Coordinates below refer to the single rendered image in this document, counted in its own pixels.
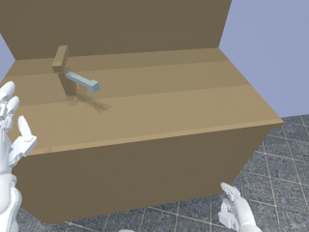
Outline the tap lever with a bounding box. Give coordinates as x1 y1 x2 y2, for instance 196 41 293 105
65 72 100 93

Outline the robot right hand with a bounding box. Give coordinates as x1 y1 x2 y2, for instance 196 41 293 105
218 182 257 232

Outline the counter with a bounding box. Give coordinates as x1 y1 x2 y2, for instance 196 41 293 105
0 0 284 225

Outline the left robot forearm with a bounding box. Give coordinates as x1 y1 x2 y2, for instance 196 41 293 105
0 173 22 232

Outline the robot left hand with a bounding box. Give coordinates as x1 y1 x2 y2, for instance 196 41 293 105
0 81 38 174

